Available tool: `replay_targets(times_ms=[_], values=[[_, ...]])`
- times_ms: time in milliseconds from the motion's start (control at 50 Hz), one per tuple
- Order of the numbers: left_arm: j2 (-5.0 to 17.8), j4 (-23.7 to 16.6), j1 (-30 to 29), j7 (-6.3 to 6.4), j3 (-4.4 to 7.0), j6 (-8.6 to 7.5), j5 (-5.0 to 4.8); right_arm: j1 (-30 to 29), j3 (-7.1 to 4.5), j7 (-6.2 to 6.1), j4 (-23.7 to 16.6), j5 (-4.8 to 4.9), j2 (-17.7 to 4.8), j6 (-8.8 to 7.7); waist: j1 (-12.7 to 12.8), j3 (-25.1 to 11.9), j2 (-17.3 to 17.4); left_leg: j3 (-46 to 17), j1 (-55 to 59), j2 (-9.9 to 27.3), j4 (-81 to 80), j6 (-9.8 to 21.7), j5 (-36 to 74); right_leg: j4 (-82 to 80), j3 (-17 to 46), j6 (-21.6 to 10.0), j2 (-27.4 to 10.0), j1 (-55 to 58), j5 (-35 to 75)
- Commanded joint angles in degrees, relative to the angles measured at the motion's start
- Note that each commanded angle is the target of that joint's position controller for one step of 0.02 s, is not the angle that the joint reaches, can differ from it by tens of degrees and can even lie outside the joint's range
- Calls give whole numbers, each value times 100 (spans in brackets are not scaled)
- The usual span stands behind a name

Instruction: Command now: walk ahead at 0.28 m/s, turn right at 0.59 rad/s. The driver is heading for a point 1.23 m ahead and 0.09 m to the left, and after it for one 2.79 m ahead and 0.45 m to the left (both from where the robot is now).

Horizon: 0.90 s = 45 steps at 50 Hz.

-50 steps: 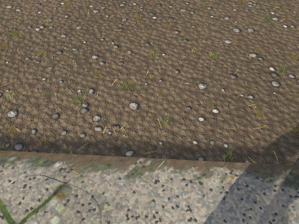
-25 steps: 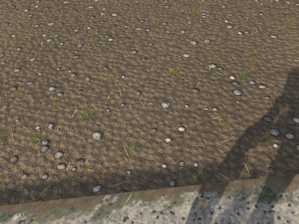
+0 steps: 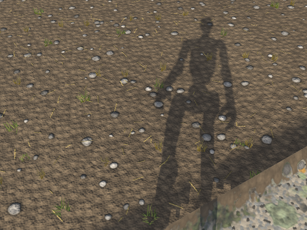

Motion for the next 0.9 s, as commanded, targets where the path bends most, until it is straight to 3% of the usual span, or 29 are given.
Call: replay_targets(times_ms=[20,80,160,200,220,240,260,280,300,320,340,380,420,460,520,560,600,620,640,660,680,700,740,780,800,820,840,900], values=[[-215,-396,-12,-148,-185,26,-82,-456,-180,-10,-386,-74,-843,-213,371,-113,538,-87,-354,1533,-408,1121,4516,-1052,-86,188,-173,628,651],[153,-384,74,-115,-113,67,-95,-655,-287,90,-470,-78,-1069,-227,513,-52,557,41,88,1765,-254,1065,4430,-1535,171,110,-169,580,1104],[400,-538,-310,-39,-7,52,-64,-583,-444,30,-559,6,-1232,-64,375,-22,456,296,773,1804,345,828,3701,-2248,46,-28,78,714,892],[753,-569,-238,72,181,-99,-142,-387,-434,35,-553,64,-1159,10,425,-281,294,443,499,1459,1184,500,3477,-2802,-178,-385,562,1751,1828],[1309,-537,133,227,386,-213,-150,-25,-355,110,-595,146,-894,49,431,-932,-360,611,70,1004,2086,47,2240,-2894,316,-1008,247,2944,4467],[1828,-493,1105,362,480,-165,-91,609,-90,181,-934,-8,-131,72,301,-2598,-1649,352,-1582,245,3617,-560,-2637,-3135,2686,-2600,-1426,5581,6095],[1526,-215,1649,402,449,-223,11,-246,-146,330,-1087,118,-665,116,806,-2374,-580,-828,-2567,84,4408,-416,-3567,-3660,3564,-2392,-1708,5674,4756],[1529,-99,1373,472,541,-324,-40,-980,-175,384,-1272,106,-777,205,876,-1267,-206,-1272,-3018,384,4950,-273,-3461,-3798,2912,-1886,-1395,4718,4067],[1295,-221,708,520,506,-288,-258,-764,-273,280,-1159,37,-1054,257,519,-1023,-159,-1303,-2830,659,5161,-302,-3330,-3954,2417,-1696,-1225,3983,3567],[950,-358,262,537,383,-221,-368,-377,-340,183,-1010,-70,-1158,289,200,-837,-229,-1394,-2389,831,5010,-313,-3096,-4180,2128,-1573,-1027,3222,3220],[858,-456,96,523,338,-182,-372,-453,-290,125,-1066,-99,-933,282,83,-429,-265,-1342,-2009,823,4951,-303,-2707,-4461,1856,-1442,-870,2292,2913],[800,-615,-121,489,300,-139,-196,-163,-232,159,-958,15,-656,326,-141,-559,-55,-1205,-1350,585,5111,-282,-1885,-4733,1390,-1292,-610,1612,2511],[849,-803,-391,426,298,-200,-156,126,-235,308,-809,96,-706,411,-234,-514,-58,-1080,-1114,476,5025,-350,-1338,-4759,934,-1179,-362,1237,2162],[808,-888,-463,364,262,-284,-228,111,-284,400,-777,72,-893,504,-199,-458,-113,-1113,-1058,592,4485,-536,-1159,-4687,924,-1018,-297,1269,1389],[786,-810,-143,255,231,-353,-429,-265,-252,359,-829,52,-881,603,144,-336,-139,-1205,-1291,780,3299,-742,-1425,-4454,1513,-967,-577,1886,-43],[806,-769,-67,172,204,-286,-495,-347,-236,351,-814,124,-895,576,264,-274,-109,-1011,-1253,689,2478,-700,-1397,-4302,1821,-940,-642,2105,-960],[671,-731,-154,56,99,-115,-512,-323,-207,416,-736,239,-846,484,146,-213,26,-780,-743,531,1329,-476,-414,-4195,1929,-786,-498,1912,-1434],[434,-671,-110,-6,-9,-41,-475,-391,-150,464,-806,284,-737,410,106,-303,-25,-888,-436,620,1108,-286,-112,-4163,1999,-574,-390,1806,-1502],[194,-683,22,-54,-106,8,-436,-431,-53,549,-881,339,-670,313,199,-485,137,-1232,-359,969,1034,169,-95,-4004,1707,-242,-64,1877,-1523],[531,-837,-21,-28,27,18,-349,-725,-108,682,-826,345,-953,234,504,73,507,-1478,-1434,910,791,529,-1276,-3839,777,30,483,2099,-971],[749,-834,-209,4,82,19,-272,-855,-167,774,-830,337,-1151,201,487,-48,434,-1374,-1846,823,604,504,-1588,-3585,635,50,510,2702,-320],[744,-837,-215,32,82,15,-271,-1061,-175,831,-891,316,-1147,183,541,-140,466,-1347,-1957,846,585,433,-1328,-3486,552,25,540,2987,130],[701,-703,-82,56,93,39,-335,-1034,-95,865,-879,315,-907,150,510,-113,397,-1290,-1724,825,669,253,-923,-3504,498,-9,562,2945,619],[592,-666,-137,25,72,55,-370,-780,-133,838,-784,317,-999,170,358,-151,347,-1164,-1466,752,858,197,-643,-3474,522,-69,551,2857,1076],[316,-505,-165,270,-3,197,-183,-327,-161,520,-698,277,-992,384,151,-605,31,-1226,-927,797,937,-85,37,-3156,674,-61,233,3082,2222],[252,-487,-94,400,-23,264,-242,-315,-158,372,-665,277,-1012,492,204,-524,72,-1215,-769,783,983,-132,283,-3108,639,-26,268,2936,2450],[311,-399,-88,480,-15,320,-280,-398,-150,300,-686,280,-950,568,212,-384,159,-1217,-718,778,963,-135,371,-3108,635,13,276,2803,2369],[460,-179,-119,558,13,478,-322,-579,-112,253,-705,255,-760,725,207,-74,344,-1225,-675,771,850,-74,189,-3212,651,87,312,2559,1866]])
